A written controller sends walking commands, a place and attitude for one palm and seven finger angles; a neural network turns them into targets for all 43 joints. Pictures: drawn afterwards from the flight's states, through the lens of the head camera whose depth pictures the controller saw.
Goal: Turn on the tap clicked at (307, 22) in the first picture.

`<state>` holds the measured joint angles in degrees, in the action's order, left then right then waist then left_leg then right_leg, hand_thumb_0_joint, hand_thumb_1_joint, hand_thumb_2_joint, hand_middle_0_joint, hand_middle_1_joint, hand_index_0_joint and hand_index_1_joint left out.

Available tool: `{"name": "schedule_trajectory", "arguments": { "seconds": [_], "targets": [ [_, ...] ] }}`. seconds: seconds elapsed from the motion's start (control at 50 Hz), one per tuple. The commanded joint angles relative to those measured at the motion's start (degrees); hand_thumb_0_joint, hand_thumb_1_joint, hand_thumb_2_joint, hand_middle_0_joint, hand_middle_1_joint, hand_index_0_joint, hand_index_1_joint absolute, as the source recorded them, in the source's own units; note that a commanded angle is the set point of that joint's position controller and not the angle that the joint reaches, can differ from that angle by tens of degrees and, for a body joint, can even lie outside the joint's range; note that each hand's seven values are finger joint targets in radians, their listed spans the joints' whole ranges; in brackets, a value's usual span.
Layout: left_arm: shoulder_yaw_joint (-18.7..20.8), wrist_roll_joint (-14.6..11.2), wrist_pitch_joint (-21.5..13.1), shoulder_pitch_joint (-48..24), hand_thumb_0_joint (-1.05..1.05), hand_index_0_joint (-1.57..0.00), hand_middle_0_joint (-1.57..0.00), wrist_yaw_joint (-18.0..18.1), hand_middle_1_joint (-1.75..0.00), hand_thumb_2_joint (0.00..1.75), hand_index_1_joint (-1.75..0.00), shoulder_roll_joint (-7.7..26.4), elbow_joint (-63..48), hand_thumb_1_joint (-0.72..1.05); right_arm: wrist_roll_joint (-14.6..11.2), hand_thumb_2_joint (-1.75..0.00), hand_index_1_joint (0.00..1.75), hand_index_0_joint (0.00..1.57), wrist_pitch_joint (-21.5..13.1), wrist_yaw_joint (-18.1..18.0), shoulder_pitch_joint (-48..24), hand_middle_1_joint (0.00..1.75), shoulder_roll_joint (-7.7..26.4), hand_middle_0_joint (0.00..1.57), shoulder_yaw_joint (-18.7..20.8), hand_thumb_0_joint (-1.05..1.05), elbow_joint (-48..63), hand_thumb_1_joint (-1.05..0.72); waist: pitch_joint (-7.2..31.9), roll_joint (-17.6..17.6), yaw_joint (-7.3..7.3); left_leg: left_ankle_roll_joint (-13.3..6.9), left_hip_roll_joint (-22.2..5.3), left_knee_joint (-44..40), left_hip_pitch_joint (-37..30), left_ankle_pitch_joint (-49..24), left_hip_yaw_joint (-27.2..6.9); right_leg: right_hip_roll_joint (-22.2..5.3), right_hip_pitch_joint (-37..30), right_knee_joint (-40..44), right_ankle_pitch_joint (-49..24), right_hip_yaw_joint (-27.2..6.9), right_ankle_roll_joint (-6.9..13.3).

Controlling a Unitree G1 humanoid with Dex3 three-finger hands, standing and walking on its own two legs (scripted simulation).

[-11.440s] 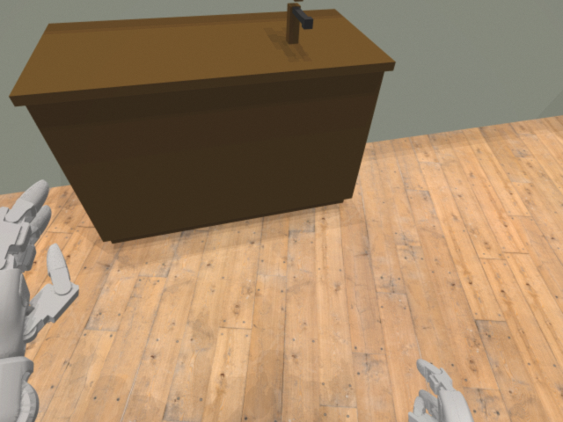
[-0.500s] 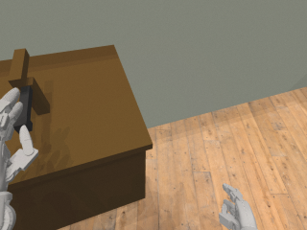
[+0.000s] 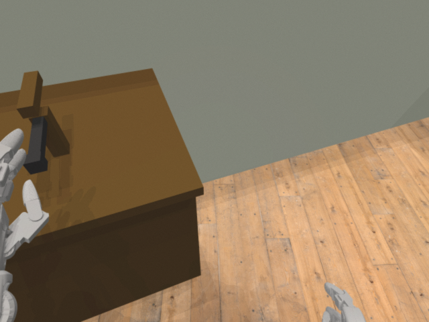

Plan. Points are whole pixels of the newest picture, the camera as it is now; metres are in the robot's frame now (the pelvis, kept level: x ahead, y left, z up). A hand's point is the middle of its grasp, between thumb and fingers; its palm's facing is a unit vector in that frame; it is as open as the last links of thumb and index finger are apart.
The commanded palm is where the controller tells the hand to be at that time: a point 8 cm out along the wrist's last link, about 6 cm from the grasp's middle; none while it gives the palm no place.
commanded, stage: come to a stop and stand still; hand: left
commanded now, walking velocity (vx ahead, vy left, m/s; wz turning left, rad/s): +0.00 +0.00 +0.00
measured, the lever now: (35, 162) +0.35 +0.35 +0.11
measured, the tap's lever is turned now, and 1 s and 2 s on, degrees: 0 0 0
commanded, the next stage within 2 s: look again from close up in 1.16 s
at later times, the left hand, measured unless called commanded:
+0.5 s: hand out of the picture +0.21 +0.29 +0.19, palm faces +0.54 -0.73 -0.42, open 7.4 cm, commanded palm +0.14 +0.28 +0.18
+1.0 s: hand (20, 185) +0.26 +0.30 +0.17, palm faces +0.42 -0.84 -0.35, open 7.4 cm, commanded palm +0.20 +0.33 +0.18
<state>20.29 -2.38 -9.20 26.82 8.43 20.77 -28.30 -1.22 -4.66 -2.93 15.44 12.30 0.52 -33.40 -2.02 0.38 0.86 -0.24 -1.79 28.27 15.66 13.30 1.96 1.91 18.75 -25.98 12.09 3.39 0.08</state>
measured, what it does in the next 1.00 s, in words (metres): shifts its weight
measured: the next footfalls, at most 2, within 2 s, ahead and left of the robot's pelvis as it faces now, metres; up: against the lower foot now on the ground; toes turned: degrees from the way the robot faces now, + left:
none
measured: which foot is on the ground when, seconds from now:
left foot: down 0.00-1.00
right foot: down 0.00-1.00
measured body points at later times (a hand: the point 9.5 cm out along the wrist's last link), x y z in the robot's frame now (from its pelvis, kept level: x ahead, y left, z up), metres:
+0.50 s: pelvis +0.00 -0.01 -0.01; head +0.00 +0.00 +0.44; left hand +0.18 +0.33 +0.21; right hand +0.18 -0.22 -0.08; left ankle -0.01 +0.11 -0.74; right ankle +0.10 -0.08 -0.74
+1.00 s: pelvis +0.05 +0.04 +0.00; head +0.07 +0.06 +0.45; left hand +0.23 +0.34 +0.19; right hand +0.24 -0.18 -0.07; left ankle -0.01 +0.11 -0.74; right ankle +0.10 -0.08 -0.74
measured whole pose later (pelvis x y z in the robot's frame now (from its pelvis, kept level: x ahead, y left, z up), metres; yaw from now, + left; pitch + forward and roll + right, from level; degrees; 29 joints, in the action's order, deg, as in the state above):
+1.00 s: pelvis +0.05 +0.04 +0.00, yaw +3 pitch -1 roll -1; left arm 20.9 -2.4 -15.4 20.7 4.4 21.0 -25.5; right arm -0.6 -9.2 0.6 12.3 11.8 -0.2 -33.3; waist -3.1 -1.7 -1.4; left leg -3.3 2.9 26.9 6.6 19.4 1.4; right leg 1.1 14.6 -25.2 9.6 -0.6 -0.2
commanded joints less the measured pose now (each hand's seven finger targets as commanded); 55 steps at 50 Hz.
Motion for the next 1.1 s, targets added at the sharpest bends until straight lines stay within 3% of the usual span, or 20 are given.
{"name": "schedule_trajectory", "arguments": {
  "seconds": [0.0, 0.06, 0.12, 0.14, 0.18, 0.28, 0.3, 0.34, 0.38, 0.4, 0.42, 0.44, 0.46, 0.5, 0.56, 0.6, 0.64, 0.7, 0.88, 1.08],
  "targets": [
    [6.2, 1.3, -3.2, -3.4, 0.0, -0.2, -0.2, -0.1, -0.3, 0.9, -0.3, 7.8, -8.6, 0.9, 0.0, -0.9, 0.3, 0.2, -3.6, -0.1, -8.5, 0.3, 6.4, 0.2, 2.7, 0.0, 9.9, -0.9, 1.9, 8.3, -1.67, -4.4, -8.1, -15.7, 20.5, 27.9, -9.2, -0.6, -18.6, -7.8, 5.6, -3.4, -1.4],
    [6.3, 1.6, -4.0, -5.3, 0.0, -0.2, -0.2, -0.5, -0.3, 0.9, -0.3, 8.5, -9.2, 0.9, 0.4, -0.9, 0.3, 0.2, -3.8, 0.3, -8.4, 0.3, 5.9, 0.2, 2.6, 0.0, 9.1, -0.9, 1.0, 2.4, -1.39, -3.3, -4.2, -7.7, 17.2, 26.1, -6.2, -2.6, -13.8, 0.6, 12.2, -7.1, -0.4],
    [6.7, 1.0, -4.5, -7.2, 0.0, -0.2, -0.2, -0.6, -0.3, 0.9, -0.3, 10.2, -12.0, 0.9, 1.1, -0.9, 0.3, 0.2, -3.7, 0.7, -7.8, 0.3, 5.7, 0.2, 2.4, 0.0, 7.2, -0.9, 2.2, -10.0, -0.9, -1.0, 3.4, 16.2, 2.3, 12.7, -1.4, -14.1, 4.7, 19.5, 32.7, -26.9, 4.3],
    [6.1, 0.8, -4.4, -8.8, 0.0, -0.2, -0.2, -0.5, -0.3, 0.9, -0.3, 10.0, -13.0, 0.9, 1.2, -0.9, 0.3, 0.2, -3.4, 0.9, -8.2, 0.3, 5.6, 0.2, 2.3, 0.0, 6.1, -0.9, 2.8, -10.2, -0.61, -0.7, 3.5, 20.8, -0.3, 10.5, -1.9, -16.8, 7.9, 21.1, 33.6, -28.6, 6.1],
    [5.6, 0.4, -4.0, -7.3, 0.0, -0.2, -0.2, 0.2, -0.3, 0.9, -0.3, 9.2, -10.5, 0.9, 1.2, -0.9, 0.3, 0.2, -3.2, 0.9, -8.3, 0.3, 4.7, 0.2, 1.4, 0.0, 5.4, -0.9, 4.7, -8.2, -0.29, -1.0, 2.2, 17.6, -1.0, 10.3, -3.0, -16.5, 5.8, 18.1, 28.7, -23.6, 7.1],
    [4.8, 0.3, -4.8, -6.7, 0.0, -0.2, -0.2, 0.5, -0.3, 0.9, -0.3, 8.2, -10.2, 0.9, 0.9, -0.9, 0.3, 0.2, -3.6, -0.2, -8.8, 0.3, 5.9, 0.2, 1.6, 0.0, 6.5, -0.9, 5.3, -0.7, -0.92, -2.9, 0.2, -7.2, -5.8, 8.7, -4.1, -7.6, -1.7, 10.8, 17.8, -13.6, 2.5],
    [5.1, 0.3, -5.0, -6.3, 0.0, -0.2, -0.2, 0.6, -0.3, 0.9, -0.3, 8.3, -10.9, 0.9, 0.8, -0.9, 0.3, 0.2, -3.8, -0.2, -8.7, 0.3, 6.7, 0.2, 1.9, 0.0, 7.1, -0.9, 5.9, 1.5, -1.31, -3.7, -1.9, -10.0, -4.2, 7.5, -6.7, -4.6, -5.5, 7.6, 12.8, -11.6, 0.8],
    [6.3, 0.5, -4.6, -5.1, 0.0, -0.2, -0.2, 0.4, -0.3, 0.9, -0.3, 8.5, -10.1, 0.9, 0.5, -0.9, 0.3, 0.2, -3.5, -0.3, -9.7, 0.3, 6.4, 0.2, 1.3, 0.0, 7.6, -0.9, 3.4, 10.0, -1.56, -4.6, -6.2, -18.5, 7.3, 25.7, -12.8, -2.5, -11.4, 1.6, 11.4, -8.4, -0.7],
    [4.0, 1.4, -4.1, -8.2, 0.0, -0.2, -0.2, -0.1, -0.3, 0.9, -0.3, 6.6, -10.3, 0.9, 0.2, -0.9, 0.3, 0.2, -3.8, 0.0, -9.2, 0.3, 6.1, 0.2, 2.0, 0.0, 8.6, -0.9, -0.3, 9.8, -1.31, -5.3, -7.9, -18.6, 13.2, 24.0, -12.7, -0.8, -15.0, -4.8, 0.9, -5.1, -1.0],
    [35.5, 10.5, -12.0, -65.5, 0.0, -0.2, -0.2, -0.2, -0.3, 0.9, -0.3, 54.8, -19.7, 0.9, 3.5, -0.9, 0.3, 0.2, -8.6, -0.5, 2.4, 0.3, 9.0, 0.2, 0.4, 0.0, 6.3, -0.9, -5.7, 4.3, -3.84, -4.4, -5.7, -3.7, 15.9, -2.0, -1.6, -4.3, -7.6, -1.0, 4.2, -8.7, -2.3],
    [12.6, 3.0, -8.5, -35.5, 0.0, -0.2, -0.2, -3.7, -0.3, 0.9, -0.3, 18.9, 11.8, 0.9, 0.4, -0.9, 0.3, 0.2, -7.7, 0.2, -3.3, 0.3, 0.9, 0.2, -0.8, 0.0, 4.9, -0.9, 7.7, -1.1, -1.92, -2.6, -0.6, -0.5, 2.0, -4.2, -4.1, -6.6, -5.6, 2.6, 1.0, -10.0, 2.6],
    [7.5, 0.0, -6.8, -26.4, 0.0, -0.2, -0.2, -4.8, -0.3, 0.9, -0.3, 9.5, 12.8, 0.9, -0.6, -0.9, 0.3, 0.2, -8.2, 1.3, -6.4, 0.3, 3.3, 0.2, 0.8, 0.0, 8.1, -0.9, 9.7, 7.5, -3.05, -0.8, 0.8, -4.9, -3.8, -2.4, -1.2, -4.6, -8.9, 1.8, -5.4, -13.2, 4.0],
    [4.7, -0.2, -8.0, -27.4, 0.0, -0.2, -0.2, -5.4, -0.3, 0.9, -0.3, 9.7, 7.7, 0.9, -0.2, -0.9, 0.3, 0.2, -8.3, 1.6, -4.9, 0.3, 4.7, 0.2, 0.9, 0.0, 8.7, -0.9, 8.5, 9.0, -3.16, -0.9, -0.2, -5.5, 0.7, 3.9, -1.1, -6.0, -11.2, 2.2, -3.4, -14.4, 2.4],
    [0.5, -0.6, -8.9, -17.1, 0.0, -0.2, -0.2, -5.0, -0.3, 0.9, -0.3, 5.4, 4.1, 0.9, -0.8, -0.9, 0.3, 0.2, -7.9, 3.5, -4.4, 0.3, 5.7, 0.2, 1.2, 0.0, 9.3, -0.9, 3.4, 4.5, -3.79, -1.9, 0.5, -8.1, 7.7, 15.3, -2.0, -5.7, -13.8, 5.0, 9.6, -15.5, 1.3],
    [2.5, -0.3, -8.6, -10.8, 0.0, -0.2, -0.2, -4.0, -0.3, 0.9, -0.3, 8.1, 1.2, 0.9, -0.6, -0.9, 0.3, 0.2, -7.2, 3.9, -5.1, 0.3, 6.0, 0.2, 1.2, 0.0, 9.5, -0.9, 4.6, -9.6, -3.81, -1.5, 1.6, -5.0, 2.8, 12.0, -1.8, -6.8, -10.2, 12.0, 15.1, -16.0, 1.3],
    [6.9, -0.4, -8.8, -11.7, 0.0, -0.2, -0.2, -3.6, -0.3, 0.9, -0.3, 11.9, 0.3, 0.9, -0.2, -0.9, 0.3, 0.2, -7.3, 3.0, -5.6, 0.3, 6.1, 0.2, 1.0, 0.0, 9.5, -0.9, 4.7, -11.8, -3.56, -1.4, 1.4, -6.1, 1.2, 10.6, -2.2, -6.6, -8.0, 12.9, 18.1, -15.2, 1.5],
    [11.0, -0.1, -9.6, -14.2, 0.0, -0.2, -0.2, -3.1, -0.3, 0.9, -0.3, 16.0, -3.3, 0.9, 0.1, -0.9, 0.3, 0.2, -7.2, 2.3, -6.9, 0.3, 6.3, 0.2, 0.8, 0.0, 9.2, -0.9, 5.4, -3.9, -3.23, -1.5, 0.3, -9.6, 1.5, 9.4, -3.6, -5.2, -9.7, 10.2, 14.2, -13.3, 1.5],
    [9.5, 0.1, -10.7, -15.3, 0.0, -0.2, -0.2, -3.5, -0.3, 0.9, -0.3, 13.5, -5.6, 0.9, 0.4, -0.9, 0.3, 0.2, -8.0, 2.0, -7.2, 0.3, 5.7, 0.2, 0.6, 0.0, 9.7, -0.9, 5.7, 6.5, -3.18, -1.9, -1.8, -12.6, 4.4, 5.2, -4.9, -3.2, -15.8, 2.6, -0.3, -9.2, 1.3],
    [5.4, -0.1, -10.0, -10.0, 0.0, -0.2, -0.2, -3.6, -0.3, 0.9, -0.3, 8.6, -8.2, 0.9, 0.6, -0.9, 0.3, 0.2, -8.5, 3.1, -6.3, 0.3, 6.6, 0.2, 1.9, 0.0, 8.7, -0.9, 10.0, 3.6, -2.38, 3.0, -1.5, -5.7, -4.4, -25.2, -3.8, -3.5, -17.5, -1.5, -24.3, -6.0, 2.0],
    [6.7, -0.3, -8.5, -8.5, 0.0, -0.2, -0.2, -2.8, -0.3, 0.9, -0.3, 9.3, -11.8, 0.9, 0.8, -0.9, 0.3, 0.2, -5.0, 2.3, -7.6, 0.3, 6.1, 0.2, 2.1, 0.0, 10.3, -0.9, 10.2, 5.6, -2.18, 4.5, -3.2, -4.4, -7.3, -31.9, -3.9, -3.5, -15.5, -2.5, -22.6, -4.3, 2.3]
  ]
}}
